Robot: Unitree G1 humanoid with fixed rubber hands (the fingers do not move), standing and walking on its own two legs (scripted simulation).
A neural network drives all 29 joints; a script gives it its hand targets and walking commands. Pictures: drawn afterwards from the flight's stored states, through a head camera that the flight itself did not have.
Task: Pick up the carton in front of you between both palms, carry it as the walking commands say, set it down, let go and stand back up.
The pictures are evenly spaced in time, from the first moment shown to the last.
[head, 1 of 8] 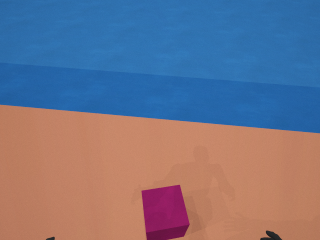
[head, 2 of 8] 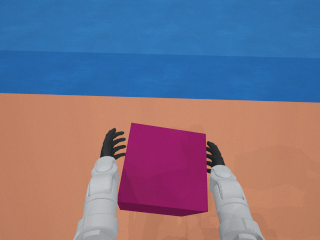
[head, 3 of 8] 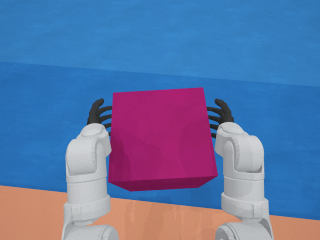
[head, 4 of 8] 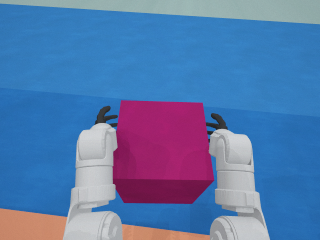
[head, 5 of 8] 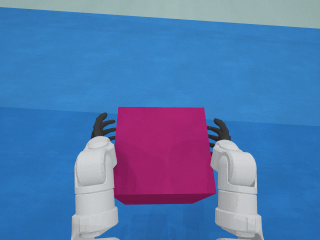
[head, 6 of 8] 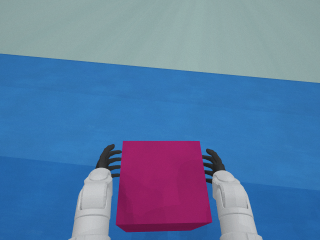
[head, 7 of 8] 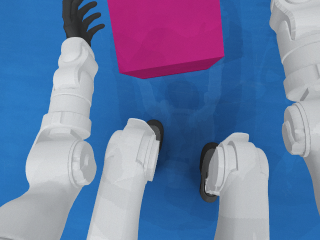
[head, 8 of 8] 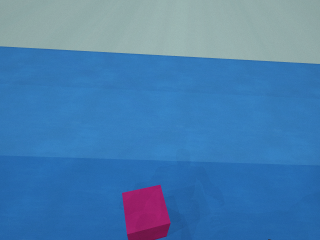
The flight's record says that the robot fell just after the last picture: no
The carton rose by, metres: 0.68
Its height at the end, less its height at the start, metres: -0.06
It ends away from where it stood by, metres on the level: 3.32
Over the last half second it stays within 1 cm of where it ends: yes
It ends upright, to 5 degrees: yes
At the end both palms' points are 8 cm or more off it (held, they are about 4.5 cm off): yes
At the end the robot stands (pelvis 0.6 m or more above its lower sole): yes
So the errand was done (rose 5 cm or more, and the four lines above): yes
